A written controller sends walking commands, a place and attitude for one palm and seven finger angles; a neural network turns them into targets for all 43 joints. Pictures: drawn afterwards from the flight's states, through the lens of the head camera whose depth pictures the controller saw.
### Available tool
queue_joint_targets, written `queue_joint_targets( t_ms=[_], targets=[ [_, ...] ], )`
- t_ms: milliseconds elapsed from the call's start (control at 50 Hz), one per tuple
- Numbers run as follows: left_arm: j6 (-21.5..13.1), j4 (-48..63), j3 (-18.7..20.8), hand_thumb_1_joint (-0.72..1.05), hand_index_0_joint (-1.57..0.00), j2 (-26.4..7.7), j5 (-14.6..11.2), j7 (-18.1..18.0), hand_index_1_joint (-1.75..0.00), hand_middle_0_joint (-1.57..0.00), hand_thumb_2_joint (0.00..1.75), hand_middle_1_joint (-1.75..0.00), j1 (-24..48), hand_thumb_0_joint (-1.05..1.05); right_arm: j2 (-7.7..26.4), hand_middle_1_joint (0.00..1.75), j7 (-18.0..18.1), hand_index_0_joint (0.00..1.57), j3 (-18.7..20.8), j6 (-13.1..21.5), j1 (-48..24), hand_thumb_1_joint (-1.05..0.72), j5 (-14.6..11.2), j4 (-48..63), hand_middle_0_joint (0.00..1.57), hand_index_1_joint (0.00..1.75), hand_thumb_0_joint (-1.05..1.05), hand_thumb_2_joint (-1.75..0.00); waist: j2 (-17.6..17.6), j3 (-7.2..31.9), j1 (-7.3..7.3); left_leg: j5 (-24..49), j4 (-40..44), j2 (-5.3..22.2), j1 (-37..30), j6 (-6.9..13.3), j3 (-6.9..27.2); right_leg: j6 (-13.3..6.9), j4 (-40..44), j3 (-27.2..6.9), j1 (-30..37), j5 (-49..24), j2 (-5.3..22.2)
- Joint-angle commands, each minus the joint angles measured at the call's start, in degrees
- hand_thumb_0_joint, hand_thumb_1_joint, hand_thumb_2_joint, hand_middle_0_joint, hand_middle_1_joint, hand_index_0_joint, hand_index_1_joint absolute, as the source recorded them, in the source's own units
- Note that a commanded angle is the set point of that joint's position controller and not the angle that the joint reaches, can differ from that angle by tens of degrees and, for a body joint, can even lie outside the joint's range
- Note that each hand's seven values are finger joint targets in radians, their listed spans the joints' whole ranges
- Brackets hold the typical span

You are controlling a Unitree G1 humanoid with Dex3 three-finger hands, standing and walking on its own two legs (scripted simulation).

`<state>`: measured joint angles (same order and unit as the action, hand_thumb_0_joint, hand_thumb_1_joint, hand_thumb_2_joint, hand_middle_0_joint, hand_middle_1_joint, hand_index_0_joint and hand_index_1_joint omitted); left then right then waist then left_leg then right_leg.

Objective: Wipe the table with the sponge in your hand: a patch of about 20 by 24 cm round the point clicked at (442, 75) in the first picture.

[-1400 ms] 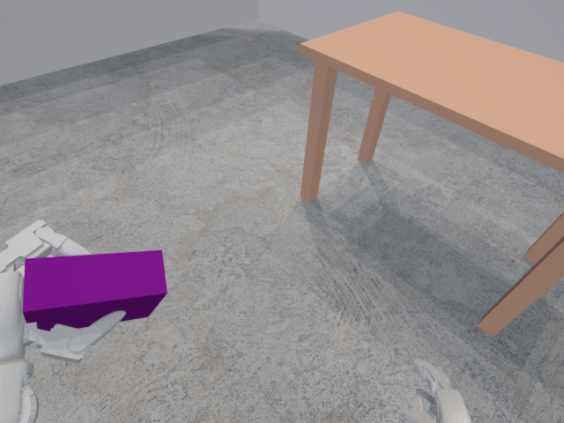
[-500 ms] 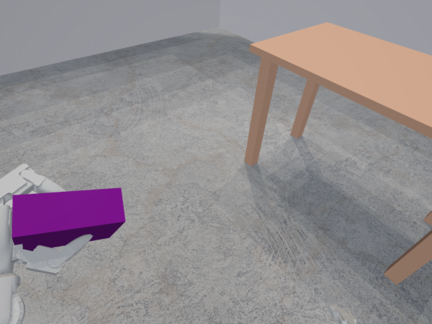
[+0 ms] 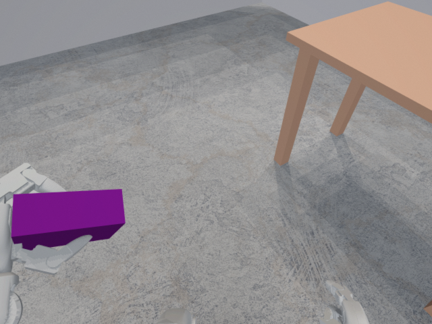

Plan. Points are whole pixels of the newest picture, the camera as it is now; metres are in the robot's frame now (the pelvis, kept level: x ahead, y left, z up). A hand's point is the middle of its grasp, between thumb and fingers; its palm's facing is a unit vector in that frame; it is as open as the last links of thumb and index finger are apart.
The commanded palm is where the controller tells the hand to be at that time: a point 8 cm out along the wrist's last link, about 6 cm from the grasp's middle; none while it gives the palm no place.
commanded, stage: walk to a spot facing it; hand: left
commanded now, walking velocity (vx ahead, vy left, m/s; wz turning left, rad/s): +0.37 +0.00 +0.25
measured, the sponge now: (85, 218) +0.23 +0.20 +0.14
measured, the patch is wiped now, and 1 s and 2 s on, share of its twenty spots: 0.00 0.00 0.00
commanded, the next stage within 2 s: turn to face it in 1.58 s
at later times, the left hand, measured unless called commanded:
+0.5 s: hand (70, 142) +0.33 +0.25 +0.19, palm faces +0.46 -0.78 -0.42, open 9.3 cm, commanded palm +0.27 +0.29 +0.19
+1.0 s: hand (86, 100) +0.45 +0.27 +0.18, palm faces +0.59 -0.70 -0.41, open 9.3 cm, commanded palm +0.38 +0.30 +0.19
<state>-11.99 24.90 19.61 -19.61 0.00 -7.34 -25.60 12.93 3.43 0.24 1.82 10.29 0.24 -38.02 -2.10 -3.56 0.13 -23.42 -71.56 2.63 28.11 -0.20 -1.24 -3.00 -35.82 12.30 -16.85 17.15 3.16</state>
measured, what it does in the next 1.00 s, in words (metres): walks ahead: left foot, then right foot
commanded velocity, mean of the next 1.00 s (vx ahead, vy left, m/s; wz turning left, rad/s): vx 0.37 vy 0.00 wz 0.26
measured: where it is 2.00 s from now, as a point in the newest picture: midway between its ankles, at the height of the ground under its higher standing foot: (224, 262)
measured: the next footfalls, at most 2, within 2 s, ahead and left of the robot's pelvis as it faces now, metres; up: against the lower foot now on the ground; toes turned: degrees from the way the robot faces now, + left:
left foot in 0.24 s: +0.19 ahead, +0.15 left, +0.00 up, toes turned +13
right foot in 0.58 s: +0.26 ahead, -0.14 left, +0.00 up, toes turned -5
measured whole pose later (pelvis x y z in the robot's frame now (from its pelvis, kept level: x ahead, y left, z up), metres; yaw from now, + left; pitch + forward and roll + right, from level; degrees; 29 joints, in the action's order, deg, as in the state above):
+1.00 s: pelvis +0.28 -0.01 -0.01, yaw +12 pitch -2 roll +1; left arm -13.8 33.8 23.0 -23.0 -0.5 -11.2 -25.5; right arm 14.3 4.3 4.1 3.2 10.6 -0.3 -31.8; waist 3.3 -5.9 0.3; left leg -11.2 -37.5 3.2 22.8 3.5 -11.0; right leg 1.5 -56.6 8.1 -16.3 30.4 8.0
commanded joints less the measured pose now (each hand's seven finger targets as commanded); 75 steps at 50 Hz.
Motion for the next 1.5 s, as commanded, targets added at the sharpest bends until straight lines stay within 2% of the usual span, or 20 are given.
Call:
queue_joint_targets(
  t_ms=[0, 180, 200, 220, 260, 400, 520, 540, 580, 600, 720, 880, 900, 920, 940, 960, 1080, 1260, 1320, 1480],
  targets=[
    [-4.29, 18.42, 7.79, 0.10, -1.20, -12.73, -0.69, -1.72, -1.60, -1.20, 1.30, -1.60, 4.91, 0.00, 4.50, 0.30, 0.40, 0.20, 1.87, 2.20, -5.54, -0.90, 0.16, 11.02, 0.20, 0.30, 0.00, -0.90, 6.89, 4.58, 0.26, 5.06, 6.71, 5.79, 6.88, -0.66, 1.08, -5.61, 22.12, -15.29, 3.88, -0.59, 18.50],
    [-2.24, 19.40, 5.85, 0.10, -1.20, -9.79, -1.18, -4.82, -1.60, -1.20, 1.30, -1.60, 3.49, 0.00, 3.91, 0.30, 1.91, 0.20, 2.68, 3.59, -1.21, -0.90, 0.12, 13.21, 0.20, 0.30, 0.00, -0.90, 5.25, 8.88, 0.06, 10.42, 42.92, -0.28, -16.53, 0.82, -11.23, -2.12, 6.11, -6.10, 6.71, -7.40, 12.57],
    [-2.90, 20.69, 5.66, 0.10, -1.20, -9.94, -1.18, -4.79, -1.60, -1.20, 1.30, -1.60, 5.87, 0.00, 4.64, 0.30, 2.26, 0.20, 2.97, 3.80, -0.33, -0.90, -0.12, 13.54, 0.20, 0.30, 0.00, -0.90, -0.37, 10.58, 1.28, 10.07, 45.31, 1.75, -24.56, 2.63, -7.17, 0.07, -5.33, -4.11, 1.53, -8.97, 9.60],
    [-3.42, 20.33, 6.45, 0.10, -1.20, -10.01, -1.30, -4.97, -1.60, -1.20, 1.30, -1.60, 6.05, 0.00, 6.16, 0.30, 2.18, 0.20, 3.30, 3.89, -0.80, -0.90, -0.19, 13.66, 0.20, 0.30, 0.00, -0.90, -12.91, 12.07, 1.48, 11.66, 50.24, 12.91, -31.33, 7.89, 11.98, 3.53, -19.83, -1.57, -8.74, 2.68, 2.97],
    [-4.12, 15.93, 8.07, 0.10, -1.20, -13.67, -0.70, -3.98, -1.60, -1.20, 1.30, -1.60, 6.80, 0.00, 5.36, 0.30, 0.98, 0.20, 2.44, 4.39, -2.31, -0.90, -0.17, 12.59, 0.20, 0.30, 0.00, -0.90, -13.74, 11.34, 0.96, 15.05, 54.79, 24.77, -31.18, 15.83, 30.99, 3.69, -36.27, -11.63, -21.58, 17.69, 2.16],
    [-4.58, 23.02, 7.24, 0.10, -1.20, -9.49, -1.41, -2.77, -1.60, -1.20, 1.30, -1.60, 0.50, 0.00, 4.22, 0.30, -0.40, 0.20, 2.53, 6.84, -3.21, -0.90, -0.40, 11.55, 0.20, 0.30, 0.00, -0.90, -12.94, 8.27, -0.59, 2.73, 57.33, 14.86, -12.77, 9.59, 5.13, 5.28, -17.93, -5.67, -9.57, 4.09, 3.88],
    [-2.98, 12.78, 6.66, 0.10, -1.20, -8.78, -1.21, -2.70, -1.60, -1.20, 1.30, -1.60, 3.38, 0.00, 3.73, 0.30, 1.23, 0.20, 1.98, 5.93, -2.09, -0.90, -0.37, 10.26, 0.20, 0.30, 0.00, -0.90, -7.30, 7.71, -0.52, -6.62, 45.89, 10.87, -6.69, 5.40, -1.33, 5.88, 4.00, 0.76, 7.88, 2.21, -1.14],
    [-2.59, 12.14, 6.74, 0.10, -1.20, -9.51, -0.94, -2.71, -1.60, -1.20, 1.30, -1.60, 4.84, 0.00, 3.16, 0.30, 1.31, 0.20, 1.83, 5.55, -1.86, -0.90, -0.49, 10.13, 0.20, 0.30, 0.00, -0.90, -1.23, 8.12, -0.79, -7.34, 36.15, 8.27, -3.10, 4.06, -3.46, 4.08, 9.23, -4.68, 11.20, 5.55, 2.03],
    [-1.41, 10.11, 9.98, 0.10, -1.20, -14.56, -0.95, -3.38, -1.60, -1.20, 1.30, -1.60, 5.40, 0.00, 2.42, 0.30, 1.12, 0.20, 1.18, 5.29, -4.60, -0.90, -0.31, 11.12, 0.20, 0.30, 0.00, -0.90, 20.92, 7.64, -3.18, -11.63, 3.36, -1.23, 16.94, 0.85, -3.53, -7.60, 22.46, -41.25, 19.37, 4.92, 24.21],
    [-1.82, 11.42, 7.65, 0.10, -1.20, -12.72, -1.39, -3.01, -1.60, -1.20, 1.30, -1.60, 8.41, 0.00, 3.47, 0.30, 0.64, 0.20, 1.82, 5.76, -5.02, -0.90, -0.25, 10.26, 0.20, 0.30, 0.00, -0.90, 18.62, 8.13, -1.76, -6.17, -2.26, 1.26, 17.09, 0.28, 1.58, -8.06, 22.94, -41.91, 18.64, 7.01, 24.95],
    [-4.21, 16.26, 8.73, 0.10, -1.20, -12.22, -0.61, -2.79, -1.60, -1.20, 1.30, -1.60, 3.33, 0.00, 3.96, 0.30, 0.28, 0.20, 2.04, 3.18, -5.07, -0.90, -0.33, 9.83, 0.20, 0.30, 0.00, -0.90, 9.21, 6.04, -0.55, 3.57, 11.06, 4.62, 9.43, -1.03, -2.08, -4.47, 17.58, -10.98, 13.63, -18.98, 17.96],
    [-3.62, 20.13, 8.37, 0.10, -1.20, -10.22, -1.37, -5.14, -1.60, -1.20, 1.30, -1.60, -0.28, 0.00, 3.72, 0.30, 0.61, 0.20, 3.84, 3.26, 0.08, -0.90, -0.19, 13.58, 0.20, 0.30, 0.00, -0.90, 6.34, 11.94, 0.56, 11.92, 41.93, -2.46, -14.53, 0.38, -13.15, -1.36, 0.23, -2.10, 11.94, -25.63, 14.42],
    [-4.36, 21.75, 8.49, 0.10, -1.20, -10.82, -1.29, -5.16, -1.60, -1.20, 1.30, -1.60, 1.94, 0.00, 4.35, 0.30, 0.98, 0.20, 4.23, 3.48, 0.58, -0.90, -0.41, 14.02, 0.20, 0.30, 0.00, -0.90, 0.79, 14.70, 1.67, 13.66, 44.08, -1.10, -24.69, 2.02, -10.13, 1.15, -11.79, -0.23, 5.68, -23.38, 11.79],
    [-5.20, 22.98, 9.00, 0.10, -1.20, -11.00, -1.18, -5.19, -1.60, -1.20, 1.30, -1.60, 2.45, 0.00, 6.05, 0.30, 0.94, 0.20, 4.81, 3.58, -0.57, -0.90, -0.39, 14.33, 0.20, 0.30, 0.00, -0.90, -14.51, 16.23, 1.50, 19.27, 47.23, 10.38, -33.04, 7.91, 8.89, 4.28, -26.54, 0.07, -6.61, -0.77, 4.98],
    [-5.84, 22.75, 8.87, 0.10, -1.20, -11.41, -1.44, -5.19, -1.60, -1.20, 1.30, -1.60, 4.09, 0.00, 5.87, 0.30, 0.13, 0.20, 4.04, 4.10, -1.01, -0.90, -0.58, 14.64, 0.20, 0.30, 0.00, -0.90, -19.48, 15.59, 0.74, 32.37, 50.98, 21.99, -35.37, 15.47, 30.01, 4.95, -37.43, -5.44, -17.16, 20.11, -0.53],
    [-5.30, 18.15, 9.96, 0.10, -1.20, -14.36, -0.74, -4.02, -1.60, -1.20, 1.30, -1.60, 4.58, 0.00, 5.88, 0.30, -0.38, 0.20, 3.72, 4.29, -1.56, -0.90, -0.70, 13.20, 0.20, 0.30, 0.00, -0.90, -14.02, 13.34, 1.03, 24.32, 52.60, 23.43, -31.15, 16.28, 31.56, 4.33, -40.81, -11.19, -20.89, 17.53, 2.61],
    [-5.18, 24.94, 9.29, 0.10, -1.20, -10.72, -1.64, -2.27, -1.60, -1.20, 1.30, -1.60, -0.87, 0.00, 4.34, 0.30, -0.99, 0.20, 3.51, 6.22, -2.63, -0.90, -1.21, 11.93, 0.20, 0.30, 0.00, -0.90, -11.63, 9.93, -0.68, 6.65, 55.85, 13.90, -14.09, 10.85, 10.11, 5.85, -27.57, -7.76, -14.66, 4.45, 4.93],
    [-1.95, 11.98, 5.02, 0.10, -1.20, -7.70, -1.14, -2.06, -1.60, -1.20, 1.30, -1.60, 5.78, 0.00, 3.83, 0.30, 1.35, 0.20, 1.78, 6.23, -2.39, -0.90, -0.75, 9.96, 0.20, 0.30, 0.00, -0.90, -6.34, 7.96, -1.02, -1.90, 46.05, 9.75, -9.20, 6.78, 3.98, 6.80, 7.09, -0.66, 6.60, 2.42, -0.91],
    [-0.43, 13.39, 8.26, 0.10, -1.20, -14.66, -0.95, -3.03, -1.60, -1.20, 1.30, -1.60, 9.74, 0.00, 2.84, 0.30, 1.25, 0.20, 0.92, 6.06, -5.23, -0.90, -0.33, 11.23, 0.20, 0.30, 0.00, -0.90, 20.65, 7.68, -2.59, -10.95, 4.75, -2.17, 14.93, 0.55, -1.26, -6.18, 22.26, -38.81, 18.44, 0.50, 26.71],
    [-3.04, 19.93, 10.48, 0.10, -1.20, -13.48, -1.31, -3.60, -1.60, -1.20, 1.30, -1.60, 0.76, 0.00, 2.54, 0.30, 0.55, 0.20, 2.02, 2.78, -5.66, -0.90, 0.03, 12.48, 0.20, 0.30, 0.00, -0.90, 11.06, 7.75, -0.91, 0.68, 17.49, 3.53, 3.06, -2.27, -5.30, -2.61, 12.91, -4.02, 13.90, -35.17, 19.13]
  ],
)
